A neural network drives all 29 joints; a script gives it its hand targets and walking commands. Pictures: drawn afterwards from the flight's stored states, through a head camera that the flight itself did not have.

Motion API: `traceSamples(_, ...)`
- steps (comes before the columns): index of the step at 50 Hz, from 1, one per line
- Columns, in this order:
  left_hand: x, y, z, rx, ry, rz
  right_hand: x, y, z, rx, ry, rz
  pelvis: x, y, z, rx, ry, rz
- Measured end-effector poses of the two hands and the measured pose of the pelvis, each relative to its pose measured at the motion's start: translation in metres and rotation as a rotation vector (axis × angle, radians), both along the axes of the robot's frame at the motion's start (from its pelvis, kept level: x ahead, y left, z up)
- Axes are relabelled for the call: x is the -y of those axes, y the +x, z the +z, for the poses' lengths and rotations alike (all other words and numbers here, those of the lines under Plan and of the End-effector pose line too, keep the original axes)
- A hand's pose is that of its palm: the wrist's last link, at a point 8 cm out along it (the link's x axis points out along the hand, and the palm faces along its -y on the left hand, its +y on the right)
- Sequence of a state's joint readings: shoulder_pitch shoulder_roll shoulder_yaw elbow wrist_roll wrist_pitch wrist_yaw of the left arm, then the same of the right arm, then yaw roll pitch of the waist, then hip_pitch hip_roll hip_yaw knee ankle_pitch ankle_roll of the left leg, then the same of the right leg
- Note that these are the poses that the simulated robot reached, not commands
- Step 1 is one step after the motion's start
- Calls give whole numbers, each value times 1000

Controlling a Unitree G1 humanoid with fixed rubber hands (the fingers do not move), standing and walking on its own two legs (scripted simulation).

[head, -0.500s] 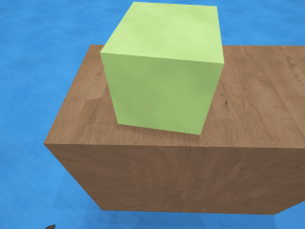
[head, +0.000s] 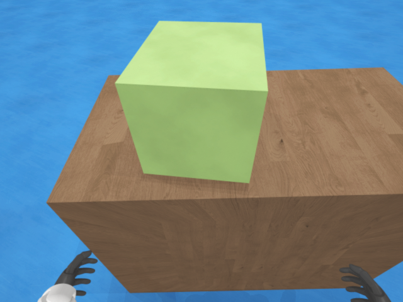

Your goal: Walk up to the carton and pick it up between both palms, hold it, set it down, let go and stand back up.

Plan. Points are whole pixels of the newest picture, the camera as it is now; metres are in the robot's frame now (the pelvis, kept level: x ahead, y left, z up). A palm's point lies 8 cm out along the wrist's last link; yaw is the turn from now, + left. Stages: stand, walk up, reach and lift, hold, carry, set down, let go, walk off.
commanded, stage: reach and lift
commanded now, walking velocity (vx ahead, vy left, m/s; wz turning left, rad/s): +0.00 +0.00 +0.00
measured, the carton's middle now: (202, 98) +0.55 +0.00 +0.14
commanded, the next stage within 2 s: none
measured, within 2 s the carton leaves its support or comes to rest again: neither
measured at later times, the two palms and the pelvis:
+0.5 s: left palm (43, 288) +0.17 +0.28 +0.03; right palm (374, 299) +0.14 -0.26 +0.02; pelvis -0.02 +0.02 +0.02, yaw +0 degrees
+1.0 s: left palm (44, 261) +0.20 +0.26 +0.09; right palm (360, 253) +0.19 -0.22 +0.10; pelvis -0.01 +0.01 +0.02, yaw +0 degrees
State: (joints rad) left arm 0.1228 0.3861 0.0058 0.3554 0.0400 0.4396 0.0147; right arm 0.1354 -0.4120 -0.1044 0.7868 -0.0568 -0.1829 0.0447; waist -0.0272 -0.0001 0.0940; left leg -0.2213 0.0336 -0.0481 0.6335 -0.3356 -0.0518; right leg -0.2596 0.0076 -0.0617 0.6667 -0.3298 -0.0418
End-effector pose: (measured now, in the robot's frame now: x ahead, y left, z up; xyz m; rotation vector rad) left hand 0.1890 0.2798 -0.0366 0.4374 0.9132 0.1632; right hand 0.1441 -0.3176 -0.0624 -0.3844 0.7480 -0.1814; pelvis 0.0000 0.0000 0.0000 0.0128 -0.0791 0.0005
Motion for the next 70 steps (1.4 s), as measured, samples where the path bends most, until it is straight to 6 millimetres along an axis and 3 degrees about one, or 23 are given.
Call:
traceSamples(7,-5,-19,17,33,-20,20,-17,19,28,79,6,41,-1,-4,11,26,0,1)
traceSamples(16,-8,-34,36,129,-83,11,-43,4,53,131,46,5,-12,-14,18,53,-14,2)
traceSamples(26,0,-12,69,254,-117,-43,-58,-2,90,228,103,-54,-24,-18,20,84,-19,0)
traceSamples(33,26,-11,77,300,-150,-45,-58,9,106,286,154,-9,-11,-16,21,100,-5,-2)
traceSamples(39,41,-6,100,379,-190,-53,-59,19,137,382,159,9,2,-15,21,98,3,-6)
traceSamples(46,29,1,119,423,-212,-62,-77,31,155,403,198,-7,-2,-11,22,86,-1,-5)
traceSamples(57,18,25,152,552,-299,-113,-118,65,179,453,248,18,-24,8,24,42,-13,3)
traceSamples(64,26,45,177,632,-315,-185,-121,78,189,480,271,-6,-32,20,25,15,-20,5)
traceSamples(70,34,52,180,630,-333,-196,-124,84,198,512,287,2,-32,25,26,4,-20,5)
